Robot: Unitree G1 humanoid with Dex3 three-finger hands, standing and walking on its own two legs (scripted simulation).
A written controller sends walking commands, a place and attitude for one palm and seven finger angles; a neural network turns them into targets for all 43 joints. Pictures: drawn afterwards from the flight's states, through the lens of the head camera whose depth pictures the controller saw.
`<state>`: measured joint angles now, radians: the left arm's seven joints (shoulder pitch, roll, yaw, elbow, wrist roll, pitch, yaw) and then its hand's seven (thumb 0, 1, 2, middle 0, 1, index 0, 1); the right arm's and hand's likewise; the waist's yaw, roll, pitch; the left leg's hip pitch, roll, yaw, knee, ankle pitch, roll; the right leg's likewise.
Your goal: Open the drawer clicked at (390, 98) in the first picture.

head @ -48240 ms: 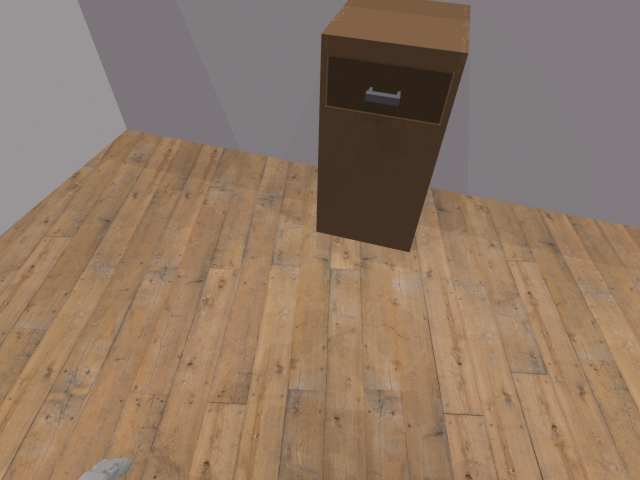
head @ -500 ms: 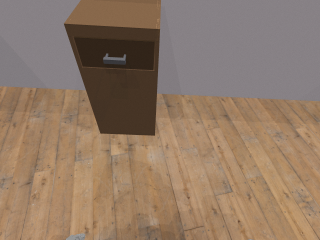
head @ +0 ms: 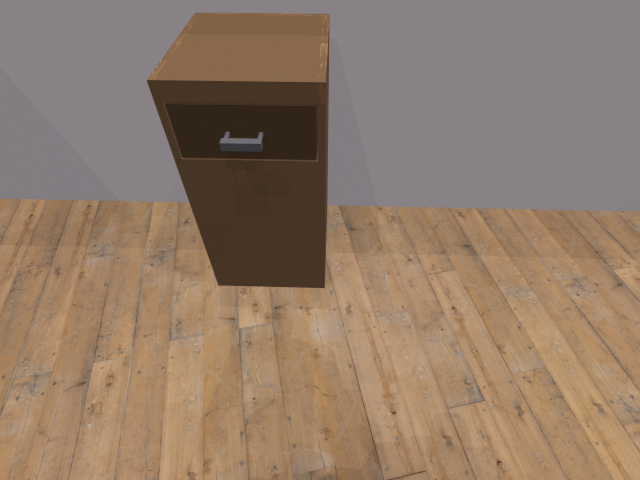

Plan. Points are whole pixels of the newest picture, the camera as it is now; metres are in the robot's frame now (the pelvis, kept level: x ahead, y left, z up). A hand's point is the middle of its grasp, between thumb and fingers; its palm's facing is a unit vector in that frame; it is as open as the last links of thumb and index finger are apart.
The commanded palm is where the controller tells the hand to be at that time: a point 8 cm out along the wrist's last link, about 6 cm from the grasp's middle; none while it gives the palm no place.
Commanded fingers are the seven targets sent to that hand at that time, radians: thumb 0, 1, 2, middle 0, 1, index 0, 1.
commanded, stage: let the arm hang, fingers relaxed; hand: left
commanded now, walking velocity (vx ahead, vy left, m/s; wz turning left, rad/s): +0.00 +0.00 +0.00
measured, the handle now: (242, 140) +0.88 +0.25 -0.09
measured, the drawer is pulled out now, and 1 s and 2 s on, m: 0.00 0.00 0.00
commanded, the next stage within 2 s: look to check the result in 0.32 s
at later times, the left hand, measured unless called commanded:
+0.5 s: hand out of the picture +0.05 +0.18 -0.17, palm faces -0.01 -0.98 -0.22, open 7.4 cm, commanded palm none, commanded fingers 0.00 0.90 0.90 -0.20 -0.30 -0.20 -0.30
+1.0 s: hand out of the picture +0.07 +0.18 -0.17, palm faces +0.00 -0.97 -0.25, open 7.4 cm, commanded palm none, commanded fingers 0.00 0.90 0.90 -0.20 -0.30 -0.20 -0.30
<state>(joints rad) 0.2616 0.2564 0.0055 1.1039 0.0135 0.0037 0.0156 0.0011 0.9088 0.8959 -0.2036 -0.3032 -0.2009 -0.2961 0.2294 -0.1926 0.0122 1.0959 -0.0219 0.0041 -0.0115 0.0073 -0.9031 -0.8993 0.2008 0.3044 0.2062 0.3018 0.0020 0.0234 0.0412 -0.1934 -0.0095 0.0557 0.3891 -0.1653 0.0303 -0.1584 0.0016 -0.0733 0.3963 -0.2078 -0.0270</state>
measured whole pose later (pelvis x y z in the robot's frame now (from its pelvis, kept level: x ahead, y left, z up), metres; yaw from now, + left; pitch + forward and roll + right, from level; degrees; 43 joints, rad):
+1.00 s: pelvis +0.04 -0.02 +0.00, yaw +0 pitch -1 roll +0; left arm 0.22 0.23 0.01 1.12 0.01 -0.02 0.02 0.00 0.91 0.90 -0.20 -0.30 -0.20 -0.30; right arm 0.19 -0.22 0.00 1.12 -0.02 0.00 -0.03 0.01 -0.90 -0.90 0.20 0.30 0.21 0.30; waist 0.00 -0.01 0.04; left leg -0.12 0.01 0.05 0.33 -0.19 -0.01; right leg -0.08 0.03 -0.08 0.33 -0.23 -0.06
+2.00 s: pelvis +0.34 +0.03 -0.02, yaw +1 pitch -1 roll +0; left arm 0.11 0.14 0.05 0.98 0.02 -0.06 0.01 -0.01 0.91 0.90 -0.20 -0.30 -0.20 -0.30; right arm 0.36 -0.11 -0.04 1.16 -0.01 -0.02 -0.02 0.01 -0.90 -0.90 0.20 0.30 0.21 0.30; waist -0.04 0.02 0.12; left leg -0.29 0.06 0.04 1.08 -0.50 0.00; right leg -0.35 -0.02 -0.14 0.63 -0.27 -0.06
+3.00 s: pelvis +0.34 -0.03 -0.01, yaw +1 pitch -1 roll +0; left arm 0.21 0.18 0.02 1.06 0.00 0.01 0.03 0.00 0.94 0.90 -0.21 -0.30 -0.20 -0.30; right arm 0.28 -0.16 -0.01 1.12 -0.02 0.02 -0.04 0.01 -0.91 -0.90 0.20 0.30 0.20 0.30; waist -0.01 -0.02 0.05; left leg -0.21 0.04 -0.02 0.46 -0.24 -0.05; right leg -0.16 0.03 -0.05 0.48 -0.31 -0.05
